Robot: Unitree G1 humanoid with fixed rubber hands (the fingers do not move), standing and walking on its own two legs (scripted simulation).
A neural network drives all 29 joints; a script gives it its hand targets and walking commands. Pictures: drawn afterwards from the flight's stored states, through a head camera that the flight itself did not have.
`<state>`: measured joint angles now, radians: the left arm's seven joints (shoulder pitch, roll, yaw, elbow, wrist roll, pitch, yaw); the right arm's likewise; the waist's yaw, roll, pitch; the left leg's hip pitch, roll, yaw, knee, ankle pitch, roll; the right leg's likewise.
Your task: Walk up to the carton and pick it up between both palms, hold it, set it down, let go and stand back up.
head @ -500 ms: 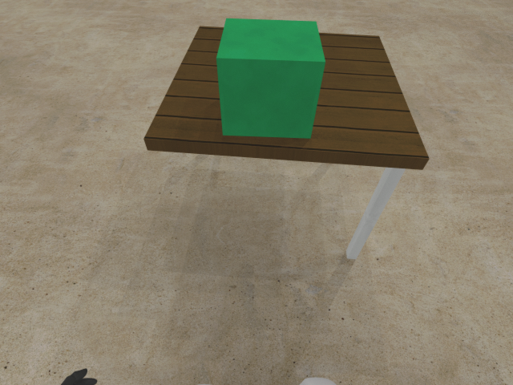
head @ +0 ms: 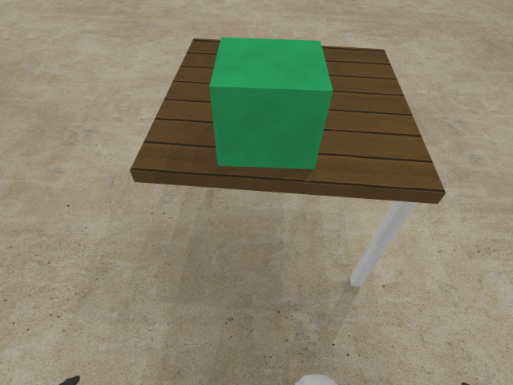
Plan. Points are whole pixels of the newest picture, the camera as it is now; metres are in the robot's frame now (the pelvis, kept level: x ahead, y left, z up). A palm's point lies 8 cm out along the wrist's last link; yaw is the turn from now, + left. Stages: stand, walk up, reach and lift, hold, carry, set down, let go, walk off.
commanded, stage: walk up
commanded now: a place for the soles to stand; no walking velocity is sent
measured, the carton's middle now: (268, 104) +0.76 +0.00 +0.01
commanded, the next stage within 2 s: none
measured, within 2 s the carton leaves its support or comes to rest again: neither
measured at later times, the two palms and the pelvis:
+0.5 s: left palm (68, 359) +0.17 +0.33 -0.10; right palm (468, 360) +0.18 -0.33 -0.07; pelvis +0.10 +0.00 +0.00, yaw +0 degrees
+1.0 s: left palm (85, 323) +0.23 +0.32 -0.11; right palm (448, 313) +0.26 -0.33 -0.08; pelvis +0.16 +0.00 -0.01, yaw -1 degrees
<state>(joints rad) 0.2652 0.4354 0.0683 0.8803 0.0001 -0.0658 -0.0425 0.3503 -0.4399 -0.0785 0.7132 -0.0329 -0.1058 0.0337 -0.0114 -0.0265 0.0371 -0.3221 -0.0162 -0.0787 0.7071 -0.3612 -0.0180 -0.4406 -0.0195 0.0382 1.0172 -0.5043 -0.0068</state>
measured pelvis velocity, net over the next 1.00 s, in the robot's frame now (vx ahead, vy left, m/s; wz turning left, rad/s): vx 0.16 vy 0.00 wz -0.01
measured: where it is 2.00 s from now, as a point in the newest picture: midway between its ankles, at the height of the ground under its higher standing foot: outside the picture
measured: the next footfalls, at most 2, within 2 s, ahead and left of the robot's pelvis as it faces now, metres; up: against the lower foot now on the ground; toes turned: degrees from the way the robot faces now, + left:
right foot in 0.08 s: +0.12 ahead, -0.14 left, +0.00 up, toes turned +1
left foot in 0.36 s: +0.17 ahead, +0.13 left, +0.00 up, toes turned -4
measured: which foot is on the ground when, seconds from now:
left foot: down 0.00-0.10, up 0.12-0.34, down 0.36-0.62, up 0.64-0.84, down 0.86-1.00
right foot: up 0.00-0.06, down 0.08-0.38, up 0.40-0.58, down 0.60-1.00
